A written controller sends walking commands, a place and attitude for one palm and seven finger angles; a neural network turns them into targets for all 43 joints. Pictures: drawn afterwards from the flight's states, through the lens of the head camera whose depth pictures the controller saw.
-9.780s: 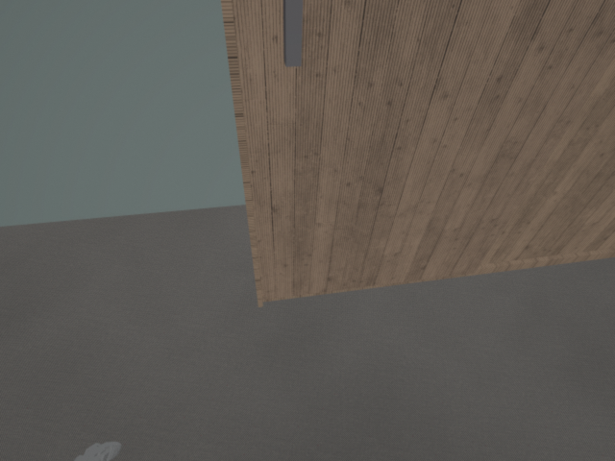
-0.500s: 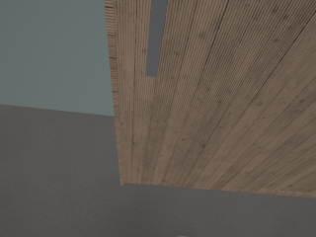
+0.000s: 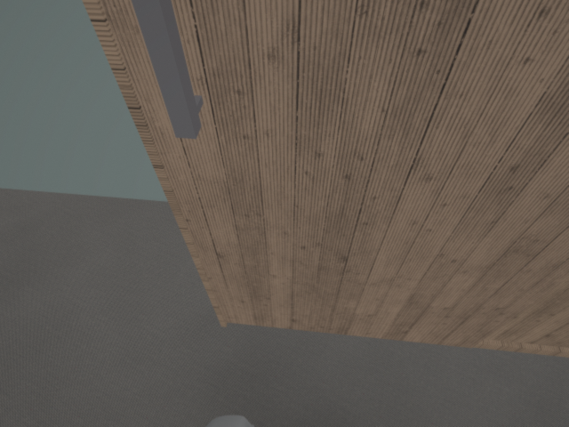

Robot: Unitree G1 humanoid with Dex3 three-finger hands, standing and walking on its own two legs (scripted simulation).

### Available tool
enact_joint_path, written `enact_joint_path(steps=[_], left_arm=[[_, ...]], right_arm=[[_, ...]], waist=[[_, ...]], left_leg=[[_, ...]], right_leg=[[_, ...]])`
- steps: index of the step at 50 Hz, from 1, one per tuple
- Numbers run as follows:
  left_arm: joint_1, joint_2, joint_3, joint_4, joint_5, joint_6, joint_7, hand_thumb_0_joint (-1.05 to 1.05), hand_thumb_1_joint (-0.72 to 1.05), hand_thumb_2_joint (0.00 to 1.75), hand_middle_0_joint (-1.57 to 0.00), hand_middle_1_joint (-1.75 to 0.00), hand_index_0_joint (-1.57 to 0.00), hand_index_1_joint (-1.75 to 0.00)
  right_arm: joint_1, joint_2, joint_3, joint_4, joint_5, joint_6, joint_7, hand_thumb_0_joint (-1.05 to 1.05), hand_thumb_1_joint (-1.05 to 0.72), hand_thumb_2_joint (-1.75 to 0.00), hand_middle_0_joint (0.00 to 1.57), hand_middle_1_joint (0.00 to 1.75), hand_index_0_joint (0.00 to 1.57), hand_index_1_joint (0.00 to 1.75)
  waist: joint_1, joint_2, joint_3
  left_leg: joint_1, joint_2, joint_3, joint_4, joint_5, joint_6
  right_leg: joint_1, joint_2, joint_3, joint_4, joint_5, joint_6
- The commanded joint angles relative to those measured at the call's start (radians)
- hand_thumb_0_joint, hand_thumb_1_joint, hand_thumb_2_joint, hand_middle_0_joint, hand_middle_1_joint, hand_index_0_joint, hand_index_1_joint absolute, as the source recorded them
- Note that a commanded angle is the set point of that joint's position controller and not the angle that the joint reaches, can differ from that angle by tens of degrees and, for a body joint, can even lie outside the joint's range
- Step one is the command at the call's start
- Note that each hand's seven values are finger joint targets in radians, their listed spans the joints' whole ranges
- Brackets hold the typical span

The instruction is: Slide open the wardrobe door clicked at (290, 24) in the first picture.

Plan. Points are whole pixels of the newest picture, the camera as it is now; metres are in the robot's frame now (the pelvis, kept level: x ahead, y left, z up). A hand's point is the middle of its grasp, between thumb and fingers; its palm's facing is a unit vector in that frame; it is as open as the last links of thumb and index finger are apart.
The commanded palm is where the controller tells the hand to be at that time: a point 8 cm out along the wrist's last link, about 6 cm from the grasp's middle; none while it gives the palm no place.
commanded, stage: come to a stop and stand still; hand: left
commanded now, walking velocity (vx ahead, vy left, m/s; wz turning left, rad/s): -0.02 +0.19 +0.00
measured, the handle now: (176, 52) +0.47 +0.17 +0.27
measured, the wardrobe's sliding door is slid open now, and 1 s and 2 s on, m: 0.00 0.00 0.00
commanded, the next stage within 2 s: look again from close up in 1.24 s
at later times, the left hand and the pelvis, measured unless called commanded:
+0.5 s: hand out of the picture -0.05 +0.24 -0.18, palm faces +0.07 -0.98 -0.19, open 7.4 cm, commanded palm none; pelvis -0.04 +0.07 +0.00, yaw -1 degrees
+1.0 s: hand out of the picture -0.09 +0.21 -0.17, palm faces +0.04 -0.99 -0.14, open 7.4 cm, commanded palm none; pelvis -0.07 +0.06 +0.01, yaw -1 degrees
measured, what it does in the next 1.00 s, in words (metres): steps on the spot: left foot, then right foot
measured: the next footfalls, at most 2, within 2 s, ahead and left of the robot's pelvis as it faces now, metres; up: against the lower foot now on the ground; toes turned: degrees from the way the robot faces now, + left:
left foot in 0.22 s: +0.02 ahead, +0.13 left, +0.00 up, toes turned +4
right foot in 0.56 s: -0.04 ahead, -0.06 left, +0.00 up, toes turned -2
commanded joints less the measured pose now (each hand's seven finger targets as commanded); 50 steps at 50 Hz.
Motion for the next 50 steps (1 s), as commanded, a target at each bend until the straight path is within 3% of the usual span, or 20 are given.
enact_joint_path(steps=[1, 6, 9, 10, 11, 12, 13, 14, 16, 20, 23, 26, 27, 28, 30, 31, 32, 36, 41, 50], left_arm=[[0.16, 0.21, 0.051, 0.0, 0.006, 0.0, 0.024, 0.0, 0.9, 0.9, -0.2, -0.3, -0.2, -0.3], [0.123, 0.218, 0.053, -0.009, 0.013, 0.008, 0.02, 0.0, 0.9, 0.9, -0.2, -0.3, -0.2, -0.3], [0.06, 0.209, 0.051, -0.02, 0.004, 0.019, 0.007, 0.0, 0.9, 0.9, -0.2, -0.3, -0.2, -0.3], [0.056, 0.175, 0.041, -0.028, -0.002, 0.026, 0.003, 0.0, 0.9, 0.9, -0.2, -0.3, -0.2, -0.3], [0.071, 0.111, 0.029, -0.042, -0.006, 0.034, -0.003, 0.0, 0.9, 0.9, -0.2, -0.3, -0.2, -0.3], [0.051, 0.091, 0.023, -0.049, -0.006, 0.041, -0.002, 0.0, 0.9, 0.9, -0.2, -0.3, -0.2, -0.3], [0.046, 0.097, 0.025, -0.033, -0.001, 0.048, -0.002, 0.0, 0.9, 0.9, -0.2, -0.3, -0.2, -0.3], [0.073, 0.091, 0.024, -0.003, 0.005, 0.055, -0.003, 0.0, 0.9, 0.9, -0.2, -0.3, -0.2, -0.3], [0.126, 0.079, 0.021, 0.03, 0.011, 0.051, -0.013, 0.0, 0.9, 0.9, -0.2, -0.3, -0.2, -0.3], [0.131, 0.059, 0.006, 0.042, 0.006, 0.042, -0.009, 0.0, 0.9, 0.9, -0.2, -0.3, -0.2, -0.3], [0.114, 0.043, -0.006, 0.039, 0.003, 0.032, -0.007, 0.0, 0.9, 0.9, -0.2, -0.3, -0.2, -0.3], [0.156, 0.049, -0.009, 0.066, 0.0, 0.021, -0.002, 0.0, 0.9, 0.9, -0.2, -0.3, -0.2, -0.3], [0.187, 0.064, -0.009, 0.084, -0.002, 0.013, 0.002, 0.0, 0.9, 0.9, -0.2, -0.3, -0.2, -0.3], [0.189, 0.082, -0.009, 0.094, -0.002, 0.006, 0.005, 0.0, 0.9, 0.9, -0.2, -0.3, -0.2, -0.3], [0.158, 0.099, -0.017, 0.093, -0.009, 0.004, 0.004, 0.0, 0.9, 0.9, -0.2, -0.3, -0.2, -0.3], [0.145, 0.083, -0.016, 0.099, -0.007, -0.002, 0.004, 0.0, 0.9, 0.9, -0.2, -0.3, -0.2, -0.3], [0.138, 0.07, -0.02, 0.102, -0.011, -0.005, 0.004, 0.0, 0.9, 0.9, -0.2, -0.3, -0.2, -0.3], [0.136, 0.065, -0.026, 0.109, -0.013, 0.007, 0.004, 0.0, 0.9, 0.9, -0.2, -0.3, -0.2, -0.3], [0.175, 0.056, -0.028, 0.126, -0.012, 0.016, 0.003, 0.0, 0.9, 0.9, -0.2, -0.3, -0.2, -0.3], [0.213, 0.027, -0.029, 0.141, -0.013, 0.008, 0.005, 0.0, 0.9, 0.9, -0.2, -0.3, -0.2, -0.3]], right_arm=[[-0.035, -0.026, -0.002, -0.096, -0.002, -0.007, 0.006, 0.0, -0.9, -0.9, 0.2, 0.3, 0.2, 0.3], [-0.051, -0.016, -0.002, -0.126, 0.007, -0.011, 0.01, 0.0, -0.9, -0.9, 0.2, 0.3, 0.2, 0.3], [0.055, -0.016, -0.001, -0.088, 0.012, -0.031, 0.006, 0.0, -0.9, -0.9, 0.2, 0.3, 0.2, 0.3], [0.084, -0.054, -0.004, -0.079, 0.013, -0.043, 0.001, 0.0, -0.9, -0.9, 0.2, 0.3, 0.2, 0.3], [0.067, -0.121, -0.02, -0.093, 0.005, -0.048, -0.004, 0.0, -0.9, -0.9, 0.2, 0.3, 0.2, 0.3], [0.036, -0.167, -0.026, -0.112, 0.001, -0.037, -0.008, 0.0, -0.9, -0.9, 0.2, 0.3, 0.2, 0.3], [-0.019, -0.139, -0.016, -0.121, -0.005, -0.034, -0.011, 0.0, -0.9, -0.9, 0.2, 0.3, 0.2, 0.3], [-0.063, -0.098, -0.005, -0.124, -0.004, -0.041, -0.015, 0.0, -0.9, -0.9, 0.2, 0.3, 0.2, 0.3], [-0.087, -0.087, 0.005, -0.125, -0.003, -0.043, -0.018, 0.0, -0.9, -0.9, 0.2, 0.3, 0.2, 0.3], [-0.019, -0.08, 0.007, -0.092, 0.0, -0.052, -0.021, 0.0, -0.9, -0.9, 0.2, 0.3, 0.2, 0.3], [0.032, -0.076, 0.004, -0.064, -0.006, -0.059, -0.024, 0.0, -0.9, -0.9, 0.2, 0.3, 0.2, 0.3], [0.051, -0.068, 0.006, -0.037, 0.001, -0.065, -0.023, 0.0, -0.9, -0.9, 0.2, 0.3, 0.2, 0.3], [0.055, -0.055, 0.012, -0.031, 0.006, -0.07, -0.021, 0.0, -0.9, -0.9, 0.2, 0.3, 0.2, 0.3], [0.053, -0.035, 0.015, -0.027, 0.012, -0.072, -0.018, 0.0, -0.9, -0.9, 0.2, 0.3, 0.2, 0.3], [0.06, -0.019, 0.026, -0.016, 0.01, -0.073, -0.013, 0.0, -0.9, -0.9, 0.2, 0.3, 0.2, 0.3], [0.07, -0.008, 0.026, -0.002, 0.005, -0.07, -0.013, 0.0, -0.9, -0.9, 0.2, 0.3, 0.2, 0.3], [0.078, -0.022, 0.028, 0.01, 0.003, -0.069, -0.015, 0.0, -0.9, -0.9, 0.2, 0.3, 0.2, 0.3], [0.108, -0.023, 0.036, 0.05, 0.004, -0.066, -0.016, 0.0, -0.9, -0.9, 0.2, 0.3, 0.2, 0.3], [0.13, -0.021, 0.038, 0.068, 0.003, -0.06, -0.019, 0.0, -0.9, -0.9, 0.2, 0.3, 0.2, 0.3], [0.178, 0.003, 0.031, 0.085, 0.004, -0.062, -0.022, 0.0, -0.9, -0.9, 0.2, 0.3, 0.2, 0.3]], waist=[[0.058, -0.111, -0.068], [0.042, -0.166, -0.099], [-0.018, -0.159, -0.123], [-0.032, -0.057, -0.143], [-0.027, 0.205, -0.137], [-0.034, 0.308, -0.073], [-0.023, 0.234, -0.022], [0.004, 0.214, -0.002], [0.023, 0.129, 0.011], [0.002, 0.092, -0.029], [-0.017, 0.079, -0.061], [0.003, 0.047, -0.083], [0.014, 0.007, -0.113], [0.005, -0.03, -0.103], [-0.015, -0.034, -0.046], [-0.016, -0.113, -0.046], [-0.019, -0.136, -0.037], [-0.013, -0.015, 0.033], [0.0, 0.041, 0.072], [-0.013, 0.01, 0.024]], left_leg=[[-0.103, 0.022, -0.061, 0.006, -0.003, -0.004], [0.018, 0.006, -0.052, -0.188, 0.011, 0.008], [0.279, -0.017, 0.006, -0.48, 0.219, 0.017], [0.371, 0.041, -0.032, -0.568, 0.272, 0.03], [0.396, 0.222, -0.24, -0.643, 0.325, 0.085], [0.239, 0.321, -0.318, -0.701, 0.354, 0.175], [0.103, 0.31, -0.286, -0.734, 0.23, 0.212], [0.069, 0.264, -0.254, -0.752, 0.188, 0.205], [0.084, 0.221, -0.208, -0.719, 0.211, 0.197], [0.205, 0.21, -0.203, -0.71, 0.29, 0.21], [0.27, 0.233, -0.233, -0.685, 0.388, 0.228], [0.259, 0.195, -0.223, -0.639, 0.451, 0.187], [0.231, 0.165, -0.197, -0.612, 0.422, 0.148], [0.184, 0.123, -0.151, -0.6, 0.36, 0.103], [0.206, 0.075, -0.121, -0.614, 0.298, 0.067], [0.219, 0.082, -0.11, -0.595, 0.353, 0.073], [0.242, 0.087, -0.105, -0.591, 0.362, 0.075], [0.211, 0.103, -0.131, -0.658, 0.238, 0.077], [0.137, 0.113, -0.172, -0.732, 0.067, 0.077], [0.179, 0.115, -0.162, -0.723, 0.071, 0.074]], right_leg=[[0.188, -0.341, 0.292, -0.163, 0.596, -0.192], [0.131, -0.312, 0.28, -0.153, 0.499, -0.178], [-0.016, -0.219, 0.206, -0.104, 0.277, -0.093], [-0.068, -0.145, 0.145, -0.022, 0.15, -0.048], [-0.186, -0.031, 0.056, 0.112, -0.115, 0.015], [-0.183, 0.008, 0.033, 0.258, -0.298, 0.042], [-0.125, -0.004, 0.079, 0.357, -0.271, 0.032], [-0.116, -0.011, 0.104, 0.401, -0.219, 0.028], [-0.136, 0.001, 0.094, 0.464, -0.153, 0.026], [-0.134, -0.002, 0.08, 0.355, -0.16, 0.04], [-0.067, -0.003, 0.069, 0.15, -0.188, 0.039], [0.067, 0.005, 0.068, -0.099, -0.042, 0.031], [0.152, -0.012, 0.088, -0.194, 0.059, 0.025], [0.187, -0.058, 0.138, -0.203, 0.103, 0.004], [0.102, -0.112, 0.159, -0.2, 0.078, -0.031], [0.099, -0.09, 0.148, -0.197, 0.116, -0.028], [0.084, -0.084, 0.146, -0.203, 0.108, -0.025], [0.06, -0.057, 0.119, -0.216, 0.001, -0.011], [0.079, -0.041, 0.104, -0.205, -0.029, -0.007], [0.057, -0.033, 0.108, -0.202, -0.028, -0.009]])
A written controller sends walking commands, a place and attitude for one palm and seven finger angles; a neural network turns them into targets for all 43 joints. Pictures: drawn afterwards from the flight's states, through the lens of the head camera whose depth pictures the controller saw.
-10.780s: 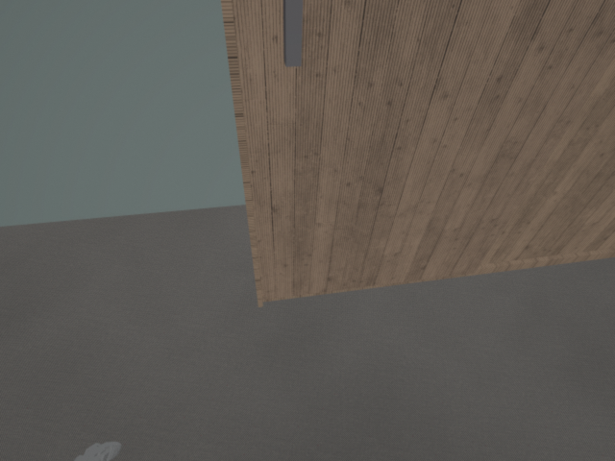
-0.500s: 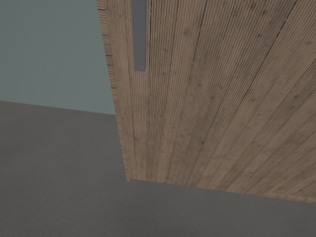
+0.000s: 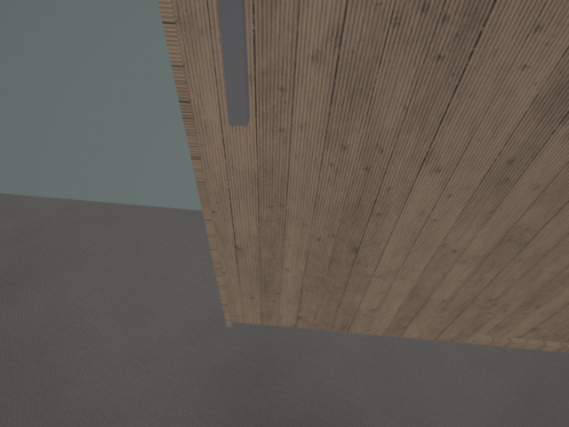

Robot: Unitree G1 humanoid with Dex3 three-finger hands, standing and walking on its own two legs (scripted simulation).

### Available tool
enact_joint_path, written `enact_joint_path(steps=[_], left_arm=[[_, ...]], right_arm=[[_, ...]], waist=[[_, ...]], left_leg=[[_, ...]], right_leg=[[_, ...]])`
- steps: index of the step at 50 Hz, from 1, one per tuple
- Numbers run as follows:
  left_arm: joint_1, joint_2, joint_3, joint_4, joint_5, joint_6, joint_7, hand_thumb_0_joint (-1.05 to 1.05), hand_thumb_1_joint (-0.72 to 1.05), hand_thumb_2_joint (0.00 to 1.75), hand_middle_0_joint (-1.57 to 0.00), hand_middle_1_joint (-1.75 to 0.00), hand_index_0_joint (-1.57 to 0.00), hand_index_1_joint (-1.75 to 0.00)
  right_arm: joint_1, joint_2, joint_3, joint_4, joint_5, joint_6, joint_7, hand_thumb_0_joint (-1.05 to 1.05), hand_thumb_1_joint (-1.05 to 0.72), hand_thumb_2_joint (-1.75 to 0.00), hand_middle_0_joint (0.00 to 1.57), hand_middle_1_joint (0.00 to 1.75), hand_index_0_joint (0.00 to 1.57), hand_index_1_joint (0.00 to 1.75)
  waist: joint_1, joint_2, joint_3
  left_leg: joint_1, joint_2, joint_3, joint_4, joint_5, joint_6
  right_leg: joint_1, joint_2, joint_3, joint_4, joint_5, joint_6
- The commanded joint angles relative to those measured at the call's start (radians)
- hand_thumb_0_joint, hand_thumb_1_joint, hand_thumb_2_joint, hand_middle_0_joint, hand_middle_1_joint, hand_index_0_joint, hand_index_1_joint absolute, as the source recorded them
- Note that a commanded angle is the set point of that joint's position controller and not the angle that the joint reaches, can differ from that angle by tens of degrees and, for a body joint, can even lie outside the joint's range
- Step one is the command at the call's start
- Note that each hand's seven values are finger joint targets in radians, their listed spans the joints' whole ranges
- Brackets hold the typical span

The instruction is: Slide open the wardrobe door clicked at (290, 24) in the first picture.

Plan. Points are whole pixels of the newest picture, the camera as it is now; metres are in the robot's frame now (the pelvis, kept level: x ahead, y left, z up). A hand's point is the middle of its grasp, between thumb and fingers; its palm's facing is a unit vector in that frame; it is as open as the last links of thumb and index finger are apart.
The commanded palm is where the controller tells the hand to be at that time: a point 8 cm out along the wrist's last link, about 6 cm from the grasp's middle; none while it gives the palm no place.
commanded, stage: come to a stop and stand still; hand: left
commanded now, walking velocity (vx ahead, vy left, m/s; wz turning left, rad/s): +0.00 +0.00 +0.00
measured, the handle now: (238, 50) +0.54 +0.11 +0.26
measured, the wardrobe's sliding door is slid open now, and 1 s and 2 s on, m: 0.00 0.00 0.00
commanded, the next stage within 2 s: look again from close up in 0.24 s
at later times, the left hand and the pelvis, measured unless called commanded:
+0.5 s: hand out of the picture +0.01 +0.16 -0.18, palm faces +0.03 -0.98 -0.20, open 7.4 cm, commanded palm none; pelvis +0.02 +0.00 -0.01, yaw -1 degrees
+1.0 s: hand out of the picture +0.04 +0.17 -0.18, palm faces -0.01 -0.98 -0.19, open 7.4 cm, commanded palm none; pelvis +0.03 -0.01 +0.00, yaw -1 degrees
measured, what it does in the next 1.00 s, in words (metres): stands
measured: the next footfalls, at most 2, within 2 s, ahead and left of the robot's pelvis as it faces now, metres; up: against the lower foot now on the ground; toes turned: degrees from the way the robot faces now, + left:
none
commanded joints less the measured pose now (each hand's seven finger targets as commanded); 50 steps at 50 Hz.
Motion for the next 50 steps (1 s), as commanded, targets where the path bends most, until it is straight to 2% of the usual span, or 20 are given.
enact_joint_path(steps=[1, 6, 7, 8, 9, 10, 11, 12, 13, 15, 17, 19, 22, 24, 26, 35, 36, 38, 43, 50], left_arm=[[0.11, 0.063, 0.011, -0.002, 0.005, -0.009, 0.004, 0.0, 0.9, 0.9, -0.2, -0.3, -0.2, -0.3], [0.126, 0.052, 0.004, 0.007, 0.004, -0.019, 0.006, 0.0, 0.9, 0.9, -0.2, -0.3, -0.2, -0.3], [0.123, 0.084, -0.019, 0.003, 0.028, -0.04, 0.037, 0.0, 0.9, 0.9, -0.2, -0.3, -0.2, -0.3], [0.104, 0.119, -0.002, -0.047, 0.015, -0.038, 0.03, 0.0, 0.9, 0.9, -0.2, -0.3, -0.2, -0.3], [0.091, 0.113, 0.003, -0.062, 0.017, -0.034, 0.023, 0.0, 0.9, 0.9, -0.2, -0.3, -0.2, -0.3], [0.105, 0.105, -0.001, -0.062, 0.012, -0.036, 0.02, 0.0, 0.9, 0.9, -0.2, -0.3, -0.2, -0.3], [0.125, 0.099, -0.003, -0.059, 0.011, -0.046, 0.016, 0.0, 0.9, 0.9, -0.2, -0.3, -0.2, -0.3], [0.13, 0.094, -0.004, -0.055, 0.008, -0.048, 0.014, 0.0, 0.9, 0.9, -0.2, -0.3, -0.2, -0.3], [0.132, 0.082, -0.008, -0.052, 0.008, -0.051, 0.012, 0.0, 0.9, 0.9, -0.2, -0.3, -0.2, -0.3], [0.114, 0.066, -0.014, -0.054, 0.008, -0.049, 0.011, 0.0, 0.9, 0.9, -0.2, -0.3, -0.2, -0.3], [0.103, 0.072, -0.015, -0.057, 0.008, -0.053, 0.011, 0.0, 0.9, 0.9, -0.2, -0.3, -0.2, -0.3], [0.101, 0.082, -0.014, -0.058, 0.005, -0.051, 0.013, 0.0, 0.9, 0.9, -0.2, -0.3, -0.2, -0.3], [0.1, 0.102, -0.012, -0.063, 0.005, -0.051, 0.014, 0.0, 0.9, 0.9, -0.2, -0.3, -0.2, -0.3], [0.093, 0.116, -0.012, -0.065, 0.003, -0.048, 0.014, 0.0, 0.9, 0.9, -0.2, -0.3, -0.2, -0.3], [0.083, 0.127, -0.008, -0.072, 0.006, -0.046, 0.015, 0.0, 0.9, 0.9, -0.2, -0.3, -0.2, -0.3], [0.045, 0.158, -0.006, -0.086, 0.003, -0.031, 0.007, 0.0, 0.9, 0.9, -0.2, -0.3, -0.2, -0.3], [0.049, 0.163, -0.003, -0.089, 0.005, -0.034, 0.008, 0.0, 0.9, 0.9, -0.2, -0.3, -0.2, -0.3], [0.038, 0.17, -0.002, -0.091, 0.004, -0.034, 0.008, 0.0, 0.9, 0.9, -0.2, -0.3, -0.2, -0.3], [0.029, 0.173, -0.002, -0.085, 0.003, -0.03, 0.006, 0.0, 0.9, 0.9, -0.2, -0.3, -0.2, -0.3], [0.03, 0.168, -0.005, -0.072, 0.004, -0.025, 0.003, 0.0, 0.9, 0.9, -0.2, -0.3, -0.2, -0.3]], right_arm=[[0.044, -0.101, -0.023, -0.039, 0.001, -0.02, -0.012, 0.0, -0.9, -0.9, 0.2, 0.3, 0.2, 0.3], [0.049, -0.084, -0.02, -0.036, 0.004, -0.024, -0.013, 0.0, -0.9, -0.9, 0.2, 0.3, 0.2, 0.3], [-0.044, -0.162, -0.013, -0.114, 0.002, -0.033, 0.004, 0.0, -0.9, -0.9, 0.2, 0.3, 0.2, 0.3], [-0.009, -0.124, -0.018, -0.137, -0.005, -0.022, 0.011, 0.0, -0.9, -0.9, 0.2, 0.3, 0.2, 0.3], [0.008, -0.123, -0.024, -0.131, -0.008, -0.018, 0.01, 0.0, -0.9, -0.9, 0.2, 0.3, 0.2, 0.3], [0.024, -0.127, -0.021, -0.131, -0.009, -0.018, 0.011, 0.0, -0.9, -0.9, 0.2, 0.3, 0.2, 0.3], [0.016, -0.117, -0.012, -0.136, -0.01, -0.027, 0.011, 0.0, -0.9, -0.9, 0.2, 0.3, 0.2, 0.3], [0.008, -0.11, -0.01, -0.141, -0.006, -0.031, 0.01, 0.0, -0.9, -0.9, 0.2, 0.3, 0.2, 0.3], [0.004, -0.115, -0.01, -0.146, -0.004, -0.034, 0.009, 0.0, -0.9, -0.9, 0.2, 0.3, 0.2, 0.3], [0.007, -0.127, -0.01, -0.148, -0.002, -0.038, 0.007, 0.0, -0.9, -0.9, 0.2, 0.3, 0.2, 0.3], [0.008, -0.132, -0.005, -0.143, -0.001, -0.045, 0.007, 0.0, -0.9, -0.9, 0.2, 0.3, 0.2, 0.3], [0.008, -0.142, -0.005, -0.138, 0.0, -0.048, 0.005, 0.0, -0.9, -0.9, 0.2, 0.3, 0.2, 0.3], [-0.008, -0.151, -0.001, -0.13, 0.0, -0.053, 0.003, 0.0, -0.9, -0.9, 0.2, 0.3, 0.2, 0.3], [-0.019, -0.161, -0.001, -0.127, 0.0, -0.053, 0.001, 0.0, -0.9, -0.9, 0.2, 0.3, 0.2, 0.3], [-0.024, -0.163, 0.0, -0.123, 0.0, -0.054, 0.0, 0.0, -0.9, -0.9, 0.2, 0.3, 0.2, 0.3], [-0.064, -0.185, 0.0, -0.113, -0.001, -0.048, -0.002, 0.0, -0.9, -0.9, 0.2, 0.3, 0.2, 0.3], [-0.067, -0.184, -0.002, -0.112, -0.001, -0.05, -0.003, 0.0, -0.9, -0.9, 0.2, 0.3, 0.2, 0.3], [-0.07, -0.19, -0.002, -0.109, 0.0, -0.05, -0.003, 0.0, -0.9, -0.9, 0.2, 0.3, 0.2, 0.3], [-0.082, -0.198, -0.003, -0.099, 0.001, -0.049, -0.004, 0.0, -0.9, -0.9, 0.2, 0.3, 0.2, 0.3], [-0.087, -0.202, -0.005, -0.09, 0.001, -0.046, -0.005, 0.0, -0.9, -0.9, 0.2, 0.3, 0.2, 0.3]], waist=[[0.01, 0.029, 0.059], [0.002, -0.003, 0.054], [0.012, 0.033, 0.134], [-0.021, 0.066, 0.076], [-0.031, 0.097, 0.085], [-0.032, 0.123, 0.05], [-0.016, 0.187, 0.001], [-0.012, 0.149, -0.008], [-0.01, 0.085, -0.012], [-0.011, 0.005, 0.015], [-0.01, -0.022, 0.037], [-0.011, -0.035, 0.045], [-0.001, -0.018, 0.035], [-0.002, -0.026, 0.038], [0.003, 0.001, 0.038], [0.005, 0.039, 0.027], [0.01, 0.018, 0.013], [0.006, 0.015, -0.007], [0.007, 0.035, 0.004], [0.005, 0.026, 0.028]], left_leg=[[-0.009, 0.176, -0.198, -0.134, -0.229, -0.046], [0.029, 0.168, -0.167, -0.089, -0.14, -0.046], [-0.075, 0.152, -0.136, 0.076, -0.055, -0.067], [-0.051, 0.127, -0.147, 0.076, -0.232, -0.059], [-0.08, 0.125, -0.16, 0.056, -0.284, -0.045], [-0.091, 0.13, -0.175, 0.042, -0.29, -0.035], [-0.071, 0.129, -0.189, 0.034, -0.227, -0.027], [-0.072, 0.135, -0.198, 0.023, -0.22, -0.02], [-0.059, 0.141, -0.199, 0.024, -0.195, -0.015], [-0.057, 0.148, -0.198, 0.019, -0.169, -0.009], [-0.05, 0.144, -0.183, 0.029, -0.073, -0.008], [-0.024, 0.147, -0.173, 0.028, -0.035, -0.008], [-0.008, 0.145, -0.157, 0.039, 0.062, -0.006], [0.009, 0.146, -0.149, 0.041, 0.073, -0.009], [0.007, 0.147, -0.147, 0.039, 0.094, -0.008], [0.033, 0.156, -0.142, 0.018, 0.066, -0.016], [0.04, 0.157, -0.142, 0.029, 0.1, -0.013], [0.053, 0.158, -0.139, 0.033, 0.121, -0.016], [0.063, 0.164, -0.137, 0.02, 0.117, -0.017], [0.067, 0.169, -0.145, -0.006, 0.067, -0.017]], right_leg=[[-0.076, -0.078, 0.072, -0.077, -0.015, -0.022], [-0.101, -0.086, 0.091, -0.096, 0.004, -0.024], [-0.144, -0.084, 0.097, -0.069, 0.047, -0.045], [-0.194, -0.097, 0.128, -0.081, -0.213, -0.067], [-0.21, -0.08, 0.12, -0.055, -0.262, -0.073], [-0.184, -0.058, 0.106, -0.02, -0.23, -0.078], [-0.139, -0.057, 0.091, 0.01, -0.128, -0.081], [-0.12, -0.052, 0.089, 0.014, -0.11, -0.08], [-0.121, -0.049, 0.095, 0.015, -0.09, -0.079], [-0.131, -0.051, 0.097, 0.009, -0.075, -0.073], [-0.124, -0.06, 0.101, 0.006, -0.017, -0.068], [-0.127, -0.062, 0.103, 0.001, 0.005, -0.063], [-0.092, -0.071, 0.108, 0.003, 0.099, -0.059], [-0.09, -0.074, 0.112, -0.001, 0.121, -0.056], [-0.071, -0.074, 0.11, -0.003, 0.144, -0.056], [-0.06, -0.075, 0.114, -0.024, 0.11, -0.054], [-0.042, -0.077, 0.113, -0.026, 0.15, -0.052], [-0.031, -0.08, 0.115, -0.022, 0.175, -0.052], [-0.037, -0.08, 0.114, -0.032, 0.157, -0.049], [-0.056, -0.077, 0.112, -0.05, 0.1, -0.047]])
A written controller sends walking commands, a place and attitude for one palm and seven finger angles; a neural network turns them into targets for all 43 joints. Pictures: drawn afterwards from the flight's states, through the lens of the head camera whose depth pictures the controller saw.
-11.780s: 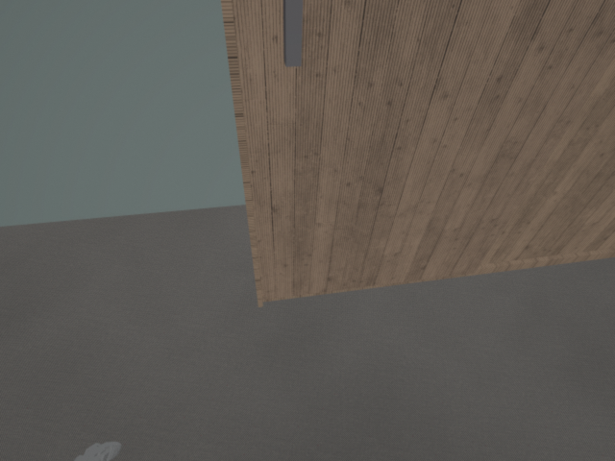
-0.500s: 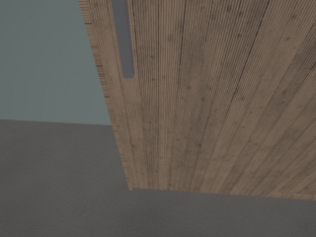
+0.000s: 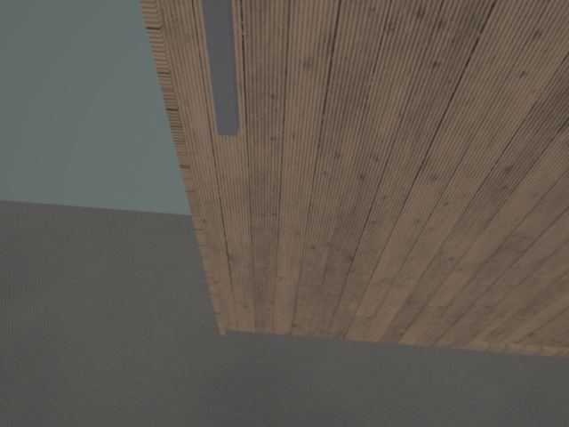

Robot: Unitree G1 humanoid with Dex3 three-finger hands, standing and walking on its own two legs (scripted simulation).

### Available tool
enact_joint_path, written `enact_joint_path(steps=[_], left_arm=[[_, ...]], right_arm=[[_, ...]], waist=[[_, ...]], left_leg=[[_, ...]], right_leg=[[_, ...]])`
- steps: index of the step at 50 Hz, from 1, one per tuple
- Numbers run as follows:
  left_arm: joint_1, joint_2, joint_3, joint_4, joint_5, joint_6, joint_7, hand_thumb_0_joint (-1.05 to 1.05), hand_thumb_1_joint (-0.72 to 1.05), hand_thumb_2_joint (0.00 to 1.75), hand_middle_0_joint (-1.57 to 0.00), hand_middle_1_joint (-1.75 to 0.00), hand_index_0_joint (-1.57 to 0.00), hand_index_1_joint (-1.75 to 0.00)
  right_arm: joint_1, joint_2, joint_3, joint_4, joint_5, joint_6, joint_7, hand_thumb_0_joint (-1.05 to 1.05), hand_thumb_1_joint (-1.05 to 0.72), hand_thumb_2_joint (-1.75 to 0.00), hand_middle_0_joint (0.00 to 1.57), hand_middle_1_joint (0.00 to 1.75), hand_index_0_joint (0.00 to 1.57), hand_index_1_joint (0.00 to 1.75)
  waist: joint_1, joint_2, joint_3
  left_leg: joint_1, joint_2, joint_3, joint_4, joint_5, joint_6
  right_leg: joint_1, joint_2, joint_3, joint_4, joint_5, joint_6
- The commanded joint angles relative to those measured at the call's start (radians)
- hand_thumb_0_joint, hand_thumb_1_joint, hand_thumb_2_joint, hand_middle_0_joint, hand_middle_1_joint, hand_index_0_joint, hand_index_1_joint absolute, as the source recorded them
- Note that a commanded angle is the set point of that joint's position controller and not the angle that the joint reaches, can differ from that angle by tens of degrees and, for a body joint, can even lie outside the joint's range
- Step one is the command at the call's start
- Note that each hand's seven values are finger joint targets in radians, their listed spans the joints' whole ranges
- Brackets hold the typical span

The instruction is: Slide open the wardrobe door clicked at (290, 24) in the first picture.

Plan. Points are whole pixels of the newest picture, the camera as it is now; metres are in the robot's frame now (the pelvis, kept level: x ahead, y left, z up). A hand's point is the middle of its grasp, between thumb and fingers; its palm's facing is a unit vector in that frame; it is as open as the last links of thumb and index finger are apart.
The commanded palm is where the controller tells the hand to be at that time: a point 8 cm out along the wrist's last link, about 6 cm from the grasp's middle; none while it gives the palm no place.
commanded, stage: look again from close up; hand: left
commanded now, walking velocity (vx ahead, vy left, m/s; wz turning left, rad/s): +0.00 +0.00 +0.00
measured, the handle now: (226, 57) +0.51 +0.13 +0.27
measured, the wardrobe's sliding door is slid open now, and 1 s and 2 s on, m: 0.00 0.00 0.00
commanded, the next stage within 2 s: raise the hand with hooked fingers in 0.08 s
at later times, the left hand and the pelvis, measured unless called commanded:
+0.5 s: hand (161, 360) +0.19 +0.17 +0.04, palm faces +0.00 -1.00 -0.05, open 8.1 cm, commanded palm +0.11 +0.24 +0.00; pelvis -0.03 -0.02 -0.03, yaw +2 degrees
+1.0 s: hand (106, 327) +0.20 +0.22 +0.09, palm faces +0.02 -1.00 -0.10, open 11.0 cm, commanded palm +0.15 +0.27 +0.11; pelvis -0.02 -0.03 -0.02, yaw +3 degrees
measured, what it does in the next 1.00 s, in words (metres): stands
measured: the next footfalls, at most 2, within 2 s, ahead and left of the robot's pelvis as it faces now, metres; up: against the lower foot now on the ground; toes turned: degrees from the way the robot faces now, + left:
none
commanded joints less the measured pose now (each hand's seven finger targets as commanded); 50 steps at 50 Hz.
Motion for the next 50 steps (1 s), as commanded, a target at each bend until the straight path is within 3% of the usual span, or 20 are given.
enact_joint_path(steps=[1, 8, 9, 10, 11, 12, 13, 14, 16, 20, 21, 22, 26, 30, 34, 37, 41, 44, 46, 50], left_arm=[[0.067, 0.104, 0.018, -0.023, 0.005, -0.011, 0.003, 0.0, 0.9, 0.9, -0.2, -0.3, -0.2, -0.3], [0.067, 0.11, 0.018, -0.012, 0.005, -0.009, 0.001, 0.0, 0.9, 0.9, -0.2, -0.3, -0.2, -0.3], [0.113, 0.071, 0.005, 0.002, 0.021, -0.025, 0.04, 0.0, 0.9, 0.9, -0.2, -0.3, -0.2, -0.3], [-0.555, 0.321, 0.154, -1.565, -0.187, -0.208, 0.04, 0.0, 0.88, 0.89, -0.2, -0.32, -0.2, -0.32], [-0.424, 0.38, 0.202, -1.559, -0.13, -0.179, 0.076, 0.0, 0.85, 0.88, -0.2, -0.33, -0.2, -0.33], [-0.143, 0.209, 0.108, -1.34, -0.12, -0.137, 0.102, 0.0, 0.83, 0.87, -0.21, -0.34, -0.21, -0.34], [0.18, -0.033, -0.041, -1.067, -0.131, -0.034, 0.101, 0.0, 0.81, 0.86, -0.21, -0.36, -0.21, -0.36], [0.067, 0.004, -0.008, -1.279, -0.185, -0.044, 0.087, 0.0, 0.78, 0.85, -0.21, -0.37, -0.21, -0.37], [0.062, 0.068, 0.062, -1.294, -0.18, -0.137, 0.041, 0.0, 0.74, 0.83, -0.21, -0.4, -0.21, -0.4], [0.383, 0.029, 0.162, -0.906, -0.244, -0.349, -0.175, 0.0, 0.64, 0.79, -0.22, -0.47, -0.22, -0.47], [0.416, 0.064, 0.193, -0.862, -0.253, -0.397, -0.257, 0.0, 0.62, 0.78, -0.22, -0.48, -0.22, -0.48], [0.37, 0.106, 0.206, -0.872, -0.268, -0.431, -0.338, 0.0, 0.6, 0.77, -0.22, -0.5, -0.22, -0.5], [0.25, 0.263, 0.363, -1.111, -0.327, -0.344, -0.41, 0.0, 0.5, 0.73, -0.23, -0.55, -0.23, -0.55], [-0.044, 0.295, 0.391, -1.547, -0.365, -0.449, -0.32, 0.0, 0.41, 0.69, -0.24, -0.62, -0.24, -0.62], [-0.112, 0.219, 0.242, -1.555, -0.35, -0.58, -0.305, 0.0, 0.32, 0.65, -0.24, -0.68, -0.24, -0.68], [-0.15, 0.237, 0.188, -1.395, -0.352, -0.515, -0.391, 0.0, 0.25, 0.62, -0.25, -0.72, -0.25, -0.72], [-0.144, 0.374, 0.328, -1.145, -0.341, -0.28, -0.451, 0.0, 0.15, 0.58, -0.25, -0.78, -0.25, -0.78], [-0.143, 0.469, 0.458, -1.195, -0.374, -0.135, -0.468, 0.0, 0.08, 0.55, -0.26, -0.82, -0.26, -0.82], [-0.126, 0.51, 0.594, -1.273, -0.438, -0.108, -0.445, 0.0, 0.04, 0.53, -0.26, -0.86, -0.26, -0.86], [-0.103, 0.417, 0.593, -1.41, -0.499, -0.162, -0.424, 0.0, -0.06, 0.49, -0.27, -0.92, -0.27, -0.92]], right_arm=[[0.034, -0.123, -0.027, -0.037, 0.001, -0.016, -0.009, 0.0, -0.9, -0.9, 0.2, 0.3, 0.2, 0.3], [0.026, -0.135, -0.029, -0.034, 0.001, -0.017, -0.009, 0.0, -0.9, -0.9, 0.2, 0.3, 0.2, 0.3], [0.009, -0.135, -0.025, -0.093, 0.007, -0.017, -0.005, 0.0, -0.9, -0.9, 0.2, 0.3, 0.2, 0.3], [0.078, -0.288, -0.072, -0.448, 0.06, -0.149, -0.037, 0.0, -0.9, -0.9, 0.2, 0.3, 0.2, 0.3], [-0.024, -0.186, -0.01, -0.4, 0.064, -0.229, -0.072, 0.0, -0.9, -0.9, 0.2, 0.3, 0.2, 0.3], [0.011, -0.189, -0.031, -0.364, 0.038, -0.272, -0.07, 0.0, -0.9, -0.9, 0.2, 0.3, 0.2, 0.3], [0.026, -0.135, -0.028, -0.334, 0.062, -0.278, -0.053, 0.0, -0.9, -0.9, 0.2, 0.3, 0.2, 0.3], [0.018, -0.184, -0.045, -0.415, 0.067, -0.281, -0.044, 0.0, -0.9, -0.9, 0.2, 0.3, 0.2, 0.3], [-0.044, -0.207, -0.061, -0.49, 0.053, -0.3, -0.047, 0.0, -0.9, -0.9, 0.2, 0.3, 0.2, 0.3], [-0.107, -0.217, -0.086, -0.545, 0.031, -0.24, -0.019, 0.0, -0.9, -0.9, 0.2, 0.3, 0.2, 0.3], [-0.112, -0.226, -0.096, -0.57, 0.04, -0.229, -0.003, 0.0, -0.9, -0.9, 0.2, 0.3, 0.2, 0.3], [-0.135, -0.243, -0.101, -0.617, 0.043, -0.225, 0.005, 0.0, -0.9, -0.9, 0.2, 0.3, 0.2, 0.3], [-0.176, -0.228, -0.091, -0.747, 0.064, -0.208, -0.01, 0.0, -0.9, -0.9, 0.2, 0.3, 0.2, 0.3], [-0.103, -0.177, -0.073, -0.767, 0.046, -0.232, -0.045, 0.0, -0.9, -0.9, 0.2, 0.3, 0.2, 0.3], [-0.054, -0.201, -0.052, -0.671, 0.048, -0.287, -0.068, 0.0, -0.9, -0.9, 0.2, 0.3, 0.2, 0.3], [-0.064, -0.231, -0.036, -0.632, 0.068, -0.318, -0.083, 0.0, -0.9, -0.9, 0.2, 0.3, 0.2, 0.3], [-0.084, -0.239, -0.038, -0.63, 0.079, -0.295, -0.107, 0.0, -0.9, -0.9, 0.2, 0.3, 0.2, 0.3], [-0.125, -0.22, -0.025, -0.691, 0.077, -0.277, -0.103, 0.0, -0.9, -0.9, 0.2, 0.3, 0.2, 0.3], [-0.139, -0.202, -0.012, -0.711, 0.071, -0.285, -0.093, 0.0, -0.9, -0.9, 0.2, 0.3, 0.2, 0.3], [-0.115, -0.186, -0.003, -0.709, 0.076, -0.327, -0.065, 0.0, -0.9, -0.9, 0.2, 0.3, 0.2, 0.3]], waist=[[-0.002, 0.026, 0.028], [-0.004, 0.034, 0.017], [-0.005, 0.072, 0.053], [-0.12, 0.242, -0.463], [-0.049, 0.375, -0.385], [-0.024, 0.326, -0.409], [-0.053, 0.204, -0.207], [-0.041, 0.169, -0.154], [-0.048, 0.062, -0.089], [0.013, -0.345, 0.06], [0.039, -0.305, 0.063], [0.028, -0.256, 0.039], [0.082, 0.095, -0.142], [0.005, 0.199, -0.29], [-0.069, 0.21, -0.166], [-0.094, 0.15, -0.07], [-0.025, 0.019, -0.016], [0.042, 0.014, -0.173], [0.083, -0.013, -0.298], [0.071, 0.031, -0.312]], left_leg=[[0.049, 0.146, -0.159, -0.091, 0.168, -0.007], [0.063, 0.148, -0.164, -0.108, 0.148, -0.009], [0.035, 0.163, -0.158, 0.075, 0.426, -0.035], [0.378, 0.068, -0.201, 0.003, 0.469, -0.075], [0.42, 0.126, -0.192, -0.047, 0.501, -0.115], [0.363, 0.134, -0.213, -0.079, 0.448, -0.132], [0.259, 0.128, -0.231, -0.117, 0.311, -0.11], [0.177, 0.115, -0.24, -0.101, 0.185, -0.09], [0.054, 0.075, -0.217, -0.015, 0.0, -0.079], [-0.275, 0.043, -0.152, 0.157, -0.042, -0.077], [-0.299, 0.035, -0.136, 0.179, -0.027, -0.081], [-0.313, 0.022, -0.117, 0.207, -0.033, -0.083], [-0.269, -0.007, -0.079, 0.236, -0.054, -0.057], [-0.146, 0.02, -0.11, 0.274, -0.049, -0.033], [-0.129, 0.039, -0.156, 0.292, -0.096, -0.023], [-0.154, 0.043, -0.179, 0.276, -0.123, -0.017], [-0.236, 0.038, -0.172, 0.234, -0.132, -0.022], [-0.174, 0.032, -0.17, 0.197, -0.02, -0.022], [-0.139, 0.033, -0.177, 0.195, 0.081, -0.029], [-0.051, 0.031, -0.16, 0.173, 0.187, -0.035]], right_leg=[[-0.079, -0.098, 0.093, -0.081, 0.171, -0.035], [-0.085, -0.099, 0.095, -0.085, 0.146, -0.035], [-0.142, -0.117, 0.115, -0.07, 0.331, -0.017], [-0.127, -0.015, -0.005, 0.034, 0.358, -0.022], [-0.189, -0.009, 0.004, 0.142, 0.138, -0.023], [-0.226, -0.001, -0.011, 0.183, -0.015, -0.031], [-0.316, 0.005, -0.017, 0.207, -0.047, -0.019], [-0.298, -0.006, -0.023, 0.179, -0.042, -0.016], [-0.285, 0.0, -0.029, 0.072, 0.0, -0.023], [-0.432, 0.026, -0.048, 0.127, -0.061, -0.019], [-0.415, 0.014, -0.023, 0.147, -0.024, -0.031], [-0.403, 0.004, -0.003, 0.168, -0.008, -0.034], [-0.338, -0.009, 0.048, 0.182, -0.041, -0.031], [-0.366, 0.008, 0.093, 0.152, -0.097, -0.018], [-0.447, 0.02, 0.09, 0.139, -0.138, -0.025], [-0.428, 0.011, 0.109, 0.088, -0.13, -0.005], [-0.367, -0.019, 0.171, 0.01, -0.213, 0.015], [-0.206, -0.045, 0.16, 0.018, -0.05, 0.022], [-0.085, -0.047, 0.146, 0.054, 0.161, 0.044], [-0.082, -0.024, 0.089, 0.085, 0.465, 0.061]])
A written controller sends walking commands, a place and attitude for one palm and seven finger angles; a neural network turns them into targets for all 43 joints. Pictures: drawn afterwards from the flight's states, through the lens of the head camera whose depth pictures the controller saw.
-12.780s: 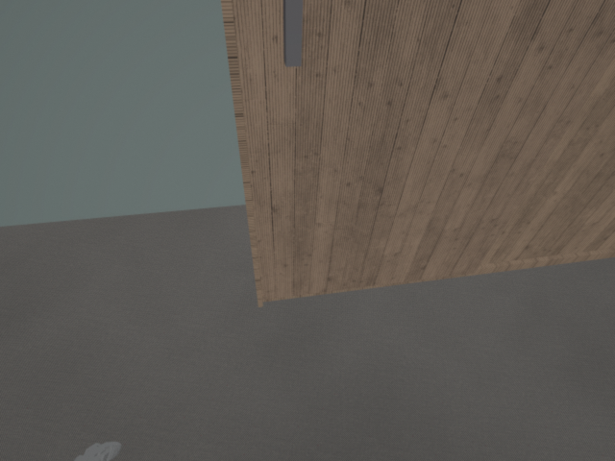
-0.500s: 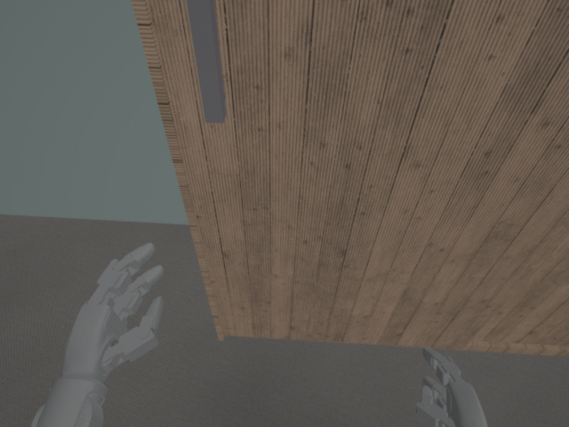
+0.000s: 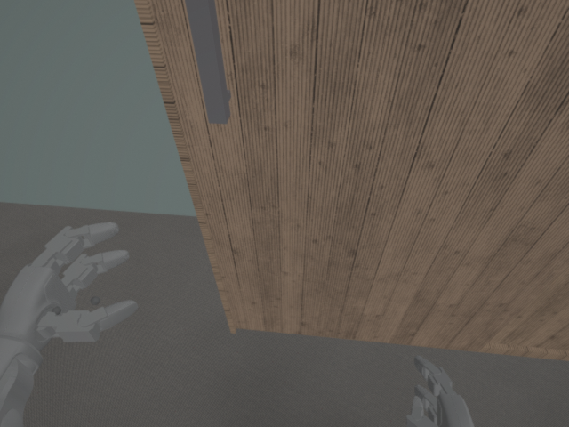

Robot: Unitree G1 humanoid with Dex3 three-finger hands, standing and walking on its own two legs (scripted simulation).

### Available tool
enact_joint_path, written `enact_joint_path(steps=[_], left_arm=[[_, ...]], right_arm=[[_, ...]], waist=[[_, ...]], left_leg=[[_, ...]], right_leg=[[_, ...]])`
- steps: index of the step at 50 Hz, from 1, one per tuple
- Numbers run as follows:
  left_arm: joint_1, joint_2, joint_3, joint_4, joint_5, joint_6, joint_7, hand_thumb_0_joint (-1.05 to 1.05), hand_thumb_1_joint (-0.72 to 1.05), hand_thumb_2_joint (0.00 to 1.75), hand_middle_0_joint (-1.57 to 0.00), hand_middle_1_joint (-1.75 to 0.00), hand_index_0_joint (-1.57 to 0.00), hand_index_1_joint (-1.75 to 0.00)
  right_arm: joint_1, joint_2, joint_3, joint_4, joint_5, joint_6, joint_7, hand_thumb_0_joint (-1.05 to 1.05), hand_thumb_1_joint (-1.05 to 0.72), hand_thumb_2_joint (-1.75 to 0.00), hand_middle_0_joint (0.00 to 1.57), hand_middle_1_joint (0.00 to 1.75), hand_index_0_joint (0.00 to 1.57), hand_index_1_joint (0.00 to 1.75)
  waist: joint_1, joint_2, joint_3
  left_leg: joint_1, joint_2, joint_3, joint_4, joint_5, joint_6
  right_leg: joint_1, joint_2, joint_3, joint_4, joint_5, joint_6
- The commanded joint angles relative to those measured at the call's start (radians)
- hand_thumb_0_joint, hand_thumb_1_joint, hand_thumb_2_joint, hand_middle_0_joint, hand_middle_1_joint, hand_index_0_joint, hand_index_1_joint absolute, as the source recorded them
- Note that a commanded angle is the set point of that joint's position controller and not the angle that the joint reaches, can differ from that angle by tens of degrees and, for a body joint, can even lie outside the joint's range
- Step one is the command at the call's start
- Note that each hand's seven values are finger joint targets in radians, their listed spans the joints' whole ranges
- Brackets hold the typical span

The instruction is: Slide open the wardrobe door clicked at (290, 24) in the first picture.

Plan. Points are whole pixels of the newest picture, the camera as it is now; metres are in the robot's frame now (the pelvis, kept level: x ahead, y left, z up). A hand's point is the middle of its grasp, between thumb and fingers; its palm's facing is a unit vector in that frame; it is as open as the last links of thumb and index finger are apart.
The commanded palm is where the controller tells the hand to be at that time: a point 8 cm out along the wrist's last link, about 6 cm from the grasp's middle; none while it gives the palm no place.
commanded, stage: raise the hand with hooked fingers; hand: left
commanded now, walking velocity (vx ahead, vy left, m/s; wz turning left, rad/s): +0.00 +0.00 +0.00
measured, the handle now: (213, 47) +0.53 +0.13 +0.29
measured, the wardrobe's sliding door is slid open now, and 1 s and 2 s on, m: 0.00 0.00 0.00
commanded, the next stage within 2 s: move the hooked fingers beside the handle in 1.28 s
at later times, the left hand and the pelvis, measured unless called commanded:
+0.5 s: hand out of the picture +0.24 +0.33 +0.23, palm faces +0.09 -0.99 -0.13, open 13.7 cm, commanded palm +0.20 +0.35 +0.24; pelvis +0.00 +0.04 +0.02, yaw +2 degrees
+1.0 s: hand out of the picture +0.25 +0.32 +0.26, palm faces -0.01 -0.99 -0.15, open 14.0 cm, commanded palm +0.20 +0.37 +0.29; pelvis -0.03 +0.04 +0.02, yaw +2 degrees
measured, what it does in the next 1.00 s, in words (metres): stands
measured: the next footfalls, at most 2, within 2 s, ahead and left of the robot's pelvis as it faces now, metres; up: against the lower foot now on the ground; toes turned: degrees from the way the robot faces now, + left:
none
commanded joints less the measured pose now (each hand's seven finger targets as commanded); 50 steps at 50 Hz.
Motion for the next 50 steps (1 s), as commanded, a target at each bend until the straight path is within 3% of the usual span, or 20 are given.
enact_joint_path(steps=[1, 4, 6, 10, 11, 14, 16, 19, 21, 25, 29, 31, 34, 36, 39, 41, 44, 46, 48, 50], left_arm=[[-0.041, 0.15, 0.195, -0.318, -0.085, -0.109, 0.017, 0.0, -0.08, 0.48, -0.27, -0.93, -0.27, -0.93], [-0.069, 0.112, 0.1, -0.25, -0.041, -0.05, -0.02, 0.0, -0.15, 0.45, -0.27, -0.98, -0.27, -0.98], [-0.117, 0.133, 0.08, -0.244, -0.023, 0.015, -0.04, 0.0, -0.2, 0.43, -0.28, -1.0, -0.28, -1.0], [-0.3, 0.255, 0.15, -0.422, 0.0, 0.07, -0.02, 0.0, -0.29, 0.39, -0.29, -1.07, -0.29, -1.07], [-0.323, 0.307, 0.197, -0.481, 0.001, 0.065, -0.002, 0.0, -0.31, 0.38, -0.29, -1.08, -0.29, -1.08], [-0.334, 0.299, 0.236, -0.505, -0.015, 0.043, 0.03, 0.0, -0.38, 0.35, -0.29, -1.12, -0.29, -1.12], [-0.36, 0.316, 0.263, -0.443, -0.03, 0.065, 0.026, 0.0, -0.43, 0.33, -0.29, -1.15, -0.29, -1.15], [-0.446, 0.28, 0.207, -0.291, -0.022, 0.174, -0.003, 0.0, -0.5, 0.3, -0.3, -1.2, -0.3, -1.2], [-0.48, 0.263, 0.163, -0.198, -0.002, 0.258, -0.03, 0.0, -0.5, 0.3, -0.3, -1.2, -0.3, -1.2], [-0.642, 0.293, 0.108, -0.227, 0.037, 0.349, -0.051, 0.0, -0.5, 0.3, -0.3, -1.2, -0.3, -1.2], [-0.834, 0.448, 0.216, -0.371, 0.029, 0.347, -0.07, 0.0, -0.5, 0.3, -0.3, -1.2, -0.3, -1.2], [-0.855, 0.529, 0.295, -0.388, 0.024, 0.322, -0.061, 0.0, -0.5, 0.3, -0.3, -1.2, -0.3, -1.2], [-0.869, 0.513, 0.31, -0.274, 0.014, 0.33, -0.06, 0.0, -0.5, 0.3, -0.3, -1.2, -0.3, -1.2], [-0.865, 0.497, 0.289, -0.126, 0.019, 0.389, -0.078, 0.0, -0.5, 0.3, -0.3, -1.2, -0.3, -1.2], [-0.921, 0.448, 0.182, 0.01, 0.067, 0.46, -0.091, 0.0, -0.5, 0.3, -0.3, -1.2, -0.3, -1.2], [-0.854, 0.358, 0.097, 0.106, 0.073, 0.492, -0.109, 0.0, -0.5, 0.3, -0.3, -1.2, -0.3, -1.2], [-0.869, 0.371, 0.082, 0.018, 0.072, 0.508, -0.14, 0.0, -0.5, 0.3, -0.3, -1.2, -0.3, -1.2], [-0.887, 0.44, 0.139, -0.11, 0.05, 0.486, -0.154, 0.0, -0.5, 0.3, -0.3, -1.2, -0.3, -1.2], [-0.972, 0.566, 0.26, -0.308, 0.035, 0.426, -0.145, 0.0, -0.5, 0.3, -0.3, -1.2, -0.3, -1.2], [-0.966, 0.621, 0.347, -0.396, 0.024, 0.358, -0.107, 0.0, -0.5, 0.3, -0.3, -1.2, -0.3, -1.2]], right_arm=[[-0.137, -0.147, -0.069, -0.187, 0.002, -0.111, 0.009, 0.0, -0.9, -0.9, 0.2, 0.3, 0.2, 0.3], [-0.103, -0.175, -0.085, -0.154, 0.014, -0.118, 0.012, 0.0, -0.9, -0.9, 0.2, 0.3, 0.2, 0.3], [-0.11, -0.19, -0.091, -0.156, 0.021, -0.116, 0.002, 0.0, -0.9, -0.9, 0.2, 0.3, 0.2, 0.3], [-0.133, -0.182, -0.084, -0.176, 0.02, -0.115, -0.017, 0.0, -0.9, -0.9, 0.2, 0.3, 0.2, 0.3], [-0.145, -0.177, -0.076, -0.179, 0.013, -0.114, -0.019, 0.0, -0.9, -0.9, 0.2, 0.3, 0.2, 0.3], [-0.15, -0.16, -0.062, -0.171, 0.009, -0.11, -0.017, 0.0, -0.9, -0.9, 0.2, 0.3, 0.2, 0.3], [-0.159, -0.163, -0.057, -0.153, 0.01, -0.098, -0.013, 0.0, -0.9, -0.9, 0.2, 0.3, 0.2, 0.3], [-0.173, -0.17, -0.048, -0.137, 0.024, -0.066, -0.013, 0.0, -0.9, -0.9, 0.2, 0.3, 0.2, 0.3], [-0.176, -0.175, -0.043, -0.141, 0.033, -0.038, -0.014, 0.0, -0.9, -0.9, 0.2, 0.3, 0.2, 0.3], [-0.217, -0.176, -0.032, -0.175, 0.042, -0.005, -0.015, 0.0, -0.9, -0.9, 0.2, 0.3, 0.2, 0.3], [-0.269, -0.161, -0.011, -0.2, 0.038, 0.004, -0.017, 0.0, -0.9, -0.9, 0.2, 0.3, 0.2, 0.3], [-0.283, -0.154, -0.001, -0.196, 0.029, 0.005, -0.015, 0.0, -0.9, -0.9, 0.2, 0.3, 0.2, 0.3], [-0.279, -0.157, 0.002, -0.17, 0.029, 0.008, -0.013, 0.0, -0.9, -0.9, 0.2, 0.3, 0.2, 0.3], [-0.276, -0.168, -0.003, -0.146, 0.039, 0.018, -0.007, 0.0, -0.9, -0.9, 0.2, 0.3, 0.2, 0.3], [-0.266, -0.186, -0.007, -0.137, 0.052, 0.024, -0.003, 0.0, -0.9, -0.9, 0.2, 0.3, 0.2, 0.3], [-0.26, -0.191, -0.014, -0.15, 0.062, 0.028, 0.003, 0.0, -0.9, -0.9, 0.2, 0.3, 0.2, 0.3], [-0.276, -0.199, -0.02, -0.178, 0.07, 0.033, 0.013, 0.0, -0.9, -0.9, 0.2, 0.3, 0.2, 0.3], [-0.295, -0.187, -0.013, -0.198, 0.072, 0.032, 0.019, 0.0, -0.9, -0.9, 0.2, 0.3, 0.2, 0.3], [-0.311, -0.182, -0.012, -0.222, 0.058, 0.017, 0.014, 0.0, -0.9, -0.9, 0.2, 0.3, 0.2, 0.3], [-0.305, -0.172, -0.009, -0.225, 0.042, 0.004, 0.01, 0.0, -0.9, -0.9, 0.2, 0.3, 0.2, 0.3]], waist=[[0.078, -0.044, -0.213], [0.044, 0.014, -0.125], [0.047, 0.004, -0.068], [0.053, 0.021, -0.17], [0.069, 0.046, -0.186], [0.071, 0.072, -0.211], [0.084, 0.092, -0.182], [0.063, 0.137, -0.065], [0.063, 0.095, -0.008], [0.049, 0.038, -0.076], [0.071, 0.101, -0.21], [0.09, 0.105, -0.224], [0.084, 0.125, -0.172], [0.088, 0.126, -0.103], [0.057, 0.073, 0.005], [0.051, -0.006, 0.016], [0.054, 0.015, -0.075], [0.067, 0.011, -0.162], [0.086, 0.092, -0.274], [0.093, 0.121, -0.297]], left_leg=[[0.171, -0.013, -0.085, -0.055, 0.276, 0.009], [0.217, -0.008, -0.077, -0.083, 0.265, 0.017], [0.225, -0.004, -0.08, -0.104, 0.248, 0.021], [0.322, -0.007, -0.108, -0.169, 0.25, 0.026], [0.345, -0.007, -0.11, -0.175, 0.278, 0.021], [0.4, -0.001, -0.128, -0.208, 0.33, -0.001], [0.41, -0.001, -0.135, -0.222, 0.332, -0.01], [0.375, 0.003, -0.153, -0.268, 0.229, -0.027], [0.345, -0.002, -0.155, -0.291, 0.166, -0.022], [0.377, -0.004, -0.183, -0.32, 0.067, -0.009], [0.468, -0.015, -0.197, -0.331, 0.064, -0.012], [0.479, -0.018, -0.196, -0.338, 0.065, -0.011], [0.462, -0.012, -0.207, -0.365, 0.028, -0.014], [0.411, -0.019, -0.192, -0.368, 0.009, -0.01], [0.339, -0.017, -0.2, -0.384, -0.097, -0.009], [0.313, -0.017, -0.197, -0.374, -0.125, -0.005], [0.343, -0.026, -0.186, -0.341, -0.096, 0.004], [0.383, -0.032, -0.174, -0.314, -0.02, 0.006], [0.456, -0.04, -0.179, -0.308, 0.036, 0.006], [0.491, -0.031, -0.186, -0.317, 0.056, 0.003]], right_leg=[[0.116, -0.085, 0.134, -0.117, 0.598, 0.114], [0.008, -0.062, 0.097, -0.132, 0.524, 0.107], [-0.015, -0.05, 0.086, -0.154, 0.433, 0.092], [0.023, -0.027, 0.029, -0.172, 0.312, 0.047], [0.047, -0.022, 0.026, -0.174, 0.324, 0.037], [0.077, -0.016, -0.001, -0.177, 0.333, 0.022], [0.083, -0.009, 0.002, -0.2, 0.335, 0.016], [0.034, -0.016, -0.001, -0.23, 0.262, 0.016], [0.028, -0.017, 0.01, -0.259, 0.234, 0.014], [0.025, -0.022, 0.014, -0.262, 0.182, 0.021], [0.076, -0.023, 0.025, -0.273, 0.165, 0.009], [0.096, -0.018, 0.026, -0.292, 0.155, 0.003], [0.081, -0.017, 0.012, -0.295, 0.143, 0.0], [0.076, -0.022, 0.019, -0.313, 0.142, -0.001], [-0.003, -0.031, 0.016, -0.3, 0.094, 0.012], [-0.013, -0.034, 0.027, -0.298, 0.087, 0.015], [-0.006, -0.04, 0.033, -0.273, 0.096, 0.018], [0.042, -0.041, 0.041, -0.275, 0.117, 0.012], [0.084, -0.036, 0.043, -0.272, 0.127, 0.004], [0.094, -0.027, 0.033, -0.278, 0.128, 0.001]])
